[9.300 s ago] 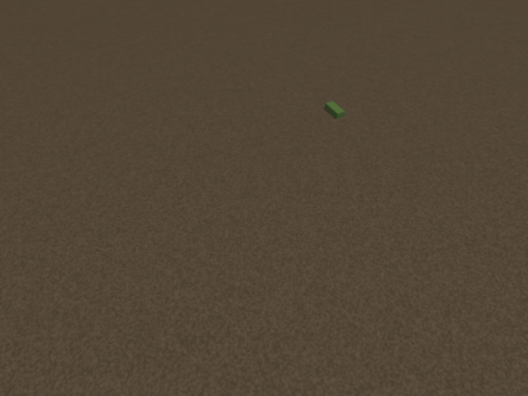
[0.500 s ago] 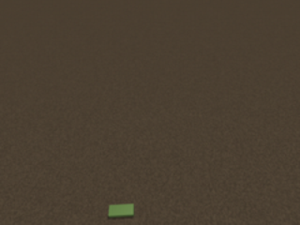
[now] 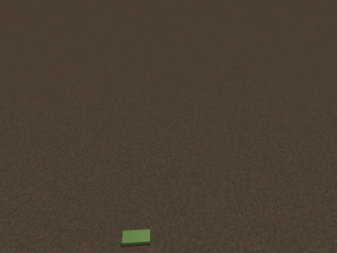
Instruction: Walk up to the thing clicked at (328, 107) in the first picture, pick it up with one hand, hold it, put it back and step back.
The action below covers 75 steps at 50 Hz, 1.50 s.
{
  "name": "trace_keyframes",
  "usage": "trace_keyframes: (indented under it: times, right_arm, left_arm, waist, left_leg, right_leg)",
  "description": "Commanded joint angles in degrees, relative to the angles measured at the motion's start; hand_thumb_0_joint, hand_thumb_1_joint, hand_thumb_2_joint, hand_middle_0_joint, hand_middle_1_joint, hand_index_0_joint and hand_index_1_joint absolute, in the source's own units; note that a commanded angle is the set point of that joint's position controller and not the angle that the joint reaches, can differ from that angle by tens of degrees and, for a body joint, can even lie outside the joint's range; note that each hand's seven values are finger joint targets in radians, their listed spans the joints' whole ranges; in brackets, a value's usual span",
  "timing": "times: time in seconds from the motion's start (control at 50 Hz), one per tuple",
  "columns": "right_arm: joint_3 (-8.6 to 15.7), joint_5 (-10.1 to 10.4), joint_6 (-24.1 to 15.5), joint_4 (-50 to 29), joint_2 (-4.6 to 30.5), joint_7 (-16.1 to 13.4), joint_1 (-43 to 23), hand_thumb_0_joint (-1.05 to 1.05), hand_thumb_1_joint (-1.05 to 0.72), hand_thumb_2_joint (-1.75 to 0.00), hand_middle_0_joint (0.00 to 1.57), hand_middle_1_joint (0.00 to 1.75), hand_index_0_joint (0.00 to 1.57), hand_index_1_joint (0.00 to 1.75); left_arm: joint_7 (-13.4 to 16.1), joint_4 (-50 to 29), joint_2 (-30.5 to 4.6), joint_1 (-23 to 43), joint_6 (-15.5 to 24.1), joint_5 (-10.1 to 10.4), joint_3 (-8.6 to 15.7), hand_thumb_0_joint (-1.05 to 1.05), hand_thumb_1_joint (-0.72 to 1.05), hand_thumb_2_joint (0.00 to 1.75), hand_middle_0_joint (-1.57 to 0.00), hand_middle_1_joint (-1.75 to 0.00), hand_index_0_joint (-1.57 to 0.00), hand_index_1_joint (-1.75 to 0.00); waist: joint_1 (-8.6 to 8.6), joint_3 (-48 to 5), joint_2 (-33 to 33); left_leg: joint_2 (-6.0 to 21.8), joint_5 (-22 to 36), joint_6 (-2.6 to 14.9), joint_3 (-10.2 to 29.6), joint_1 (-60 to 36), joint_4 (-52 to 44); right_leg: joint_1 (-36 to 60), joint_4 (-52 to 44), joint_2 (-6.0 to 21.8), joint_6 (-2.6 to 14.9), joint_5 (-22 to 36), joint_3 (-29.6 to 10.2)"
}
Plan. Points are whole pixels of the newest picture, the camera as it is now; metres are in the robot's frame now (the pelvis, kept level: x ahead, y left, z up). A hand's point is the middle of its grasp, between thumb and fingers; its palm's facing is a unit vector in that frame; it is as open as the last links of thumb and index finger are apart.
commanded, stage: stand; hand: left
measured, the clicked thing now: (136, 237) +0.37 +0.20 -0.76
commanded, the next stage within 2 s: walk up in 0.44 s
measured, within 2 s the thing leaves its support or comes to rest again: neither
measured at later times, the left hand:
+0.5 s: hand out of the picture +0.07 +0.26 -0.16, palm faces -0.03 -0.94 -0.35, open 7.4 cm
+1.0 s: hand out of the picture +0.04 +0.17 -0.17, palm faces -0.02 -0.93 -0.37, open 7.4 cm
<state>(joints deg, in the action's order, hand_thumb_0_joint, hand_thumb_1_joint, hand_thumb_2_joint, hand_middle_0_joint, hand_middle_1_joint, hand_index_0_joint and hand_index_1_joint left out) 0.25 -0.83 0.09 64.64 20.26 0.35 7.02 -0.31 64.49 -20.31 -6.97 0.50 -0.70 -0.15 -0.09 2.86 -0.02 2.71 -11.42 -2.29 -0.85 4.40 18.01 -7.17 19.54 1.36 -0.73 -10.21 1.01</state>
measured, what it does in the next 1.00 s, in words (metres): steps on the spot: right foot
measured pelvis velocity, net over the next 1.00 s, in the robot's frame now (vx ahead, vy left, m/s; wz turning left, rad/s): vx -0.05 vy -0.08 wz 0.02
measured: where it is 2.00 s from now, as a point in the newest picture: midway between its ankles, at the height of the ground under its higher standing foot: outside the picture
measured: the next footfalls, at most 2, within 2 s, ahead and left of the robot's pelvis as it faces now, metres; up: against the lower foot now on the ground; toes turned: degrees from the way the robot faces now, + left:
right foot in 0.72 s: -0.02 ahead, -0.18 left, +0.00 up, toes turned +2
left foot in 1.10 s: -0.04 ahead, +0.05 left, +0.00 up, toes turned +0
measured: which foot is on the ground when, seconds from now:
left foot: down 0.00-0.74, up 0.76-1.00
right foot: down 0.00-0.52, up 0.54-0.70, down 0.72-1.00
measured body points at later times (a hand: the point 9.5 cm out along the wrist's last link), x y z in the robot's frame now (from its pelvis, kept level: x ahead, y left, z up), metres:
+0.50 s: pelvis -0.01 +0.00 +0.00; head +0.01 +0.00 +0.45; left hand +0.07 +0.31 -0.13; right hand +0.07 -0.31 -0.13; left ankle -0.02 +0.14 -0.75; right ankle +0.01 -0.13 -0.75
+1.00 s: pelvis -0.05 -0.08 -0.03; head +0.00 -0.09 +0.42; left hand +0.04 +0.21 -0.14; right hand +0.02 -0.41 -0.15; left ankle -0.07 +0.05 -0.72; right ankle -0.03 -0.19 -0.75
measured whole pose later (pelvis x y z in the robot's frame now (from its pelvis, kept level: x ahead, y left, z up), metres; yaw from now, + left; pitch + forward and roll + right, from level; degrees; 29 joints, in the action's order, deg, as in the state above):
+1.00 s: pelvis -0.05 -0.08 -0.03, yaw +1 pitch -2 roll +0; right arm 3.5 -1.1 3.3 52.8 23.4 -0.9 11.2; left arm 0.1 49.2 -18.7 -9.0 -0.1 -1.8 2.2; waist 0.1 9.2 -1.3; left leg -2.3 -31.2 0.5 4.5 19.9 52.2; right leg -17.5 38.5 0.4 1.7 -19.1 1.4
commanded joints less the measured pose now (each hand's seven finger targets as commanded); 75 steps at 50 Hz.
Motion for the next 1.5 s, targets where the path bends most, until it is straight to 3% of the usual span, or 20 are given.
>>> trace_keyframes:
  times: [0.0, 0.4, 0.42, 0.46, 0.52, 0.62, 0.68, 0.72, 0.74, 0.8, 0.92, 1.0, 1.06, 1.1, 1.12, 1.14, 1.24, 1.3, 1.38, 1.48]
  right_arm:
    - [2.02, 0.23, -1.49, -3.45, 11.99, -0.63, -1.78, 0.00, -0.90, -0.90, 0.20, 0.30, 0.20, 0.30]
    - [2.01, 0.16, -1.49, -3.72, 12.12, -0.64, -1.95, 0.00, -0.90, -0.90, 0.20, 0.30, 0.20, 0.30]
    - [4.83, 1.02, -1.38, -4.76, 17.65, -2.24, 1.22, 0.00, -0.90, -0.90, 0.20, 0.30, 0.20, 0.30]
    - [5.84, 1.51, -1.29, -5.80, 19.03, -3.27, 3.79, 0.00, -0.90, -0.90, 0.20, 0.30, 0.20, 0.30]
    - [8.09, 0.31, -1.45, -10.09, 21.01, -4.54, 4.51, 0.00, -0.90, -0.90, 0.20, 0.30, 0.20, 0.30]
    - [7.69, -0.91, -1.32, -15.33, 18.79, -4.65, -0.86, 0.00, -0.90, -0.90, 0.20, 0.30, 0.20, 0.30]
    - [6.27, -0.27, 0.15, -16.90, 15.27, -3.23, -0.14, 0.00, -0.90, -0.90, 0.20, 0.30, 0.20, 0.30]
    - [4.81, 0.82, 1.17, -18.65, 9.83, -3.56, 2.55, 0.00, -0.90, -0.90, 0.20, 0.30, 0.20, 0.30]
    - [6.14, 0.74, 1.53, -18.53, 12.90, -4.21, 1.41, 0.00, -0.90, -0.90, 0.20, 0.30, 0.20, 0.30]
    - [6.21, 1.89, 1.27, -16.03, 14.45, -3.44, 5.27, 0.00, -0.90, -0.90, 0.20, 0.30, 0.20, 0.30]
    - [5.69, -0.50, 1.35, -17.44, 13.44, -1.60, 1.59, 0.00, -0.90, -0.90, 0.20, 0.30, 0.20, 0.30]
    - [6.50, -0.86, 1.16, -16.85, 13.35, -0.87, 4.83, 0.00, -0.90, -0.90, 0.20, 0.30, 0.20, 0.30]
    - [6.82, -1.23, 0.39, -15.13, 12.29, -0.16, 9.01, 0.00, -0.90, -0.90, 0.20, 0.30, 0.20, 0.30]
    - [7.52, -1.58, -0.64, -17.24, 18.01, -0.12, 3.25, 0.00, -0.90, -0.90, 0.20, 0.30, 0.20, 0.30]
    - [7.59, -1.17, -0.68, -17.70, 18.84, 0.21, 1.70, 0.00, -0.90, -0.90, 0.20, 0.30, 0.20, 0.30]
    - [7.18, -1.38, -0.85, -17.73, 16.99, 0.19, 1.42, 0.00, -0.90, -0.90, 0.20, 0.30, 0.20, 0.30]
    - [4.47, 0.50, -0.36, -17.13, 12.50, -0.15, -1.75, 0.00, -0.90, -0.90, 0.20, 0.30, 0.20, 0.30]
    - [4.56, 0.59, 0.67, -15.08, 11.36, -0.37, 1.47, 0.00, -0.90, -0.90, 0.20, 0.30, 0.20, 0.30]
    - [4.55, 0.05, -0.30, -13.19, 12.74, 0.58, -1.09, 0.00, -0.90, -0.90, 0.20, 0.30, 0.20, 0.30]
    - [3.79, 0.37, -0.94, -11.22, 12.04, 0.51, -2.69, 0.00, -0.90, -0.90, 0.20, 0.30, 0.20, 0.30]
  left_arm:
    - [0.69, -3.08, -12.66, 2.37, 1.20, 0.27, 2.36, 0.00, 0.90, 0.90, -0.20, -0.30, -0.20, -0.30]
    - [0.66, -3.19, -12.62, 2.46, 1.12, 0.27, 2.53, 0.00, 0.90, 0.90, -0.20, -0.30, -0.20, -0.30]
    - [-0.26, -6.53, -17.36, 3.44, -1.34, -1.05, 6.30, 0.00, 0.90, 0.90, -0.20, -0.30, -0.20, -0.30]
    - [-0.66, -9.52, -14.63, 2.97, -2.77, -0.96, 6.09, 0.00, 0.90, 0.90, -0.20, -0.30, -0.20, -0.30]
    - [-1.82, -14.37, -12.37, 3.45, -5.49, -1.10, 6.85, 0.00, 0.90, 0.90, -0.20, -0.30, -0.20, -0.30]
    - [-2.76, -16.17, -11.92, -2.20, -5.12, -0.70, 7.36, 0.00, 0.90, 0.90, -0.20, -0.30, -0.20, -0.30]
    - [-1.80, -13.73, -12.61, -8.39, -3.20, -1.29, 8.40, 0.00, 0.90, 0.90, -0.20, -0.30, -0.20, -0.30]
    - [-0.99, -18.31, -21.16, -3.44, -2.09, -2.19, 9.68, 0.00, 0.90, 0.90, -0.20, -0.30, -0.20, -0.30]
    - [-0.83, -19.07, -22.70, -2.09, -2.03, -2.21, 9.44, 0.00, 0.90, 0.90, -0.20, -0.30, -0.20, -0.30]
    - [0.59, -19.35, -16.26, 1.52, -1.54, -1.30, 7.92, 0.00, 0.90, 0.90, -0.20, -0.30, -0.20, -0.30]
    - [2.08, -17.94, -17.33, -5.40, 0.63, -0.97, 8.14, 0.00, 0.90, 0.90, -0.20, -0.30, -0.20, -0.30]
    - [2.27, -19.16, -17.54, -2.92, 1.17, -0.53, 7.71, 0.00, 0.90, 0.90, -0.20, -0.30, -0.20, -0.30]
    - [1.91, -19.58, -15.68, 1.41, 0.88, 0.05, 6.39, 0.00, 0.90, 0.90, -0.20, -0.30, -0.20, -0.30]
    - [1.77, -18.98, -10.56, 0.60, 0.39, 1.02, 4.88, 0.00, 0.90, 0.90, -0.20, -0.30, -0.20, -0.30]
    - [2.30, -17.21, -13.59, 1.45, 0.12, 0.26, 6.05, 0.00, 0.90, 0.90, -0.20, -0.30, -0.20, -0.30]
    - [2.11, -16.64, -13.53, 0.45, 0.11, 0.36, 5.87, 0.00, 0.90, 0.90, -0.20, -0.30, -0.20, -0.30]
    - [1.87, -12.12, -12.36, -4.50, 2.71, 0.15, 5.42, 0.00, 0.90, 0.90, -0.20, -0.30, -0.20, -0.30]
    - [1.68, -12.79, -17.22, 1.07, 3.04, -0.20, 5.16, 0.00, 0.90, 0.90, -0.20, -0.30, -0.20, -0.30]
    - [1.13, -11.50, -13.23, 3.38, 2.58, 0.20, 3.64, 0.00, 0.90, 0.90, -0.20, -0.30, -0.20, -0.30]
    - [0.99, -8.56, -13.17, 1.95, 2.90, 0.52, 3.49, 0.00, 0.90, 0.90, -0.20, -0.30, -0.20, -0.30]
  waist:
    - [0.03, -4.15, -0.17]
    - [0.07, -3.18, -0.36]
    - [-1.22, 1.66, 5.13]
    - [-1.64, -2.62, -0.78]
    - [-2.35, -4.06, -9.84]
    - [1.33, -3.21, -10.23]
    - [2.98, -4.77, -3.58]
    - [1.99, -4.89, 15.02]
    - [2.35, -5.48, 14.35]
    - [-0.54, -3.74, 6.69]
    - [3.69, -2.56, 6.42]
    - [1.09, -4.24, 7.75]
    - [-2.38, -6.48, 6.60]
    - [0.23, -3.70, -9.73]
    - [-1.22, -2.36, -10.16]
    - [-0.31, -1.16, -7.43]
    - [2.65, -4.99, -5.56]
    - [-1.11, -2.80, 3.85]
    - [-0.48, 0.12, 3.05]
    - [0.57, -2.64, 0.69]
  left_leg:
    - [5.44, 8.66, 2.72, 3.62, 0.47, -2.92]
    - [5.29, 7.61, 2.59, 3.40, 0.89, -3.23]
    - [6.85, 19.87, 4.54, 4.50, 3.72, 1.81]
    - [11.11, 30.32, 7.82, 6.97, -0.50, 3.62]
    - [23.50, 31.51, 18.72, 15.85, 3.18, 1.04]
    - [16.10, 21.27, 13.04, 7.92, 5.85, 9.74]
    - [7.50, 16.41, 8.18, 1.37, 12.37, 25.30]
    - [-5.06, -28.28, 3.57, 2.49, 24.18, 43.19]
    - [-5.41, -30.65, 3.68, 8.81, 20.19, 50.62]
    - [-4.37, -19.30, 2.87, 10.91, 24.09, 52.60]
    - [-2.13, -20.21, 2.59, 8.55, 22.98, 32.45]
    - [-2.48, -17.48, 3.58, 5.39, 16.10, 25.73]
    - [-3.32, -6.47, 5.02, 3.44, 3.64, 11.08]
    - [10.88, -3.61, 11.94, 26.21, 5.88, 1.13]
    - [15.28, -2.95, 17.33, 28.89, 12.71, 0.95]
    - [13.81, 1.33, 17.68, 24.92, 11.51, 2.43]
    - [4.63, 18.12, 7.72, 9.85, 8.47, 14.09]
    - [-1.35, -9.11, 3.89, 5.97, 7.60, 15.76]
    - [2.52, -3.48, 6.20, 10.99, 4.17, 4.10]
    - [2.77, 1.33, 5.38, 9.62, 5.07, 0.99]
  right_leg:
    - [1.17, -2.75, 6.23, 1.96, 9.27, -4.82]
    - [0.74, -3.11, 6.13, 1.90, 8.34, -4.85]
    - [-3.43, 3.98, 3.48, 2.07, 17.63, -3.40]
    - [-6.73, 10.76, 1.61, 1.63, 12.73, -1.14]
    - [-13.74, 37.08, -0.10, 1.66, -22.08, -7.65]
    - [-13.89, 27.57, 1.11, 3.03, -19.35, -6.24]
    - [0.04, 6.18, -2.09, 2.14, -0.67, -0.77]
    - [-3.65, 0.51, 17.85, 13.04, 16.30, -26.37]
    - [-9.49, -1.10, 20.13, 18.03, 14.67, -32.16]
    - [-4.43, 6.16, 11.23, 12.78, 12.70, -16.05]
    - [2.60, 7.87, 17.59, 15.61, 17.19, -20.46]
    - [-1.48, 9.58, 17.56, 14.70, 21.54, -18.98]
    - [-9.60, 13.46, 13.28, 9.69, 10.78, -12.98]
    - [-17.13, 23.62, -0.76, 2.03, -10.88, -1.99]
    - [-12.27, 30.55, -1.01, 1.83, -24.84, -3.00]
    - [-12.50, 30.68, -0.43, 1.92, -26.19, -4.28]
    - [1.82, 4.40, 0.50, 2.71, 2.39, -3.88]
    - [-5.62, 2.58, 13.85, 10.99, 3.17, -19.82]
    - [-9.66, 1.56, 4.99, 3.50, -5.62, -9.15]
    - [-0.73, 1.34, 4.56, 2.76, 2.95, -8.00]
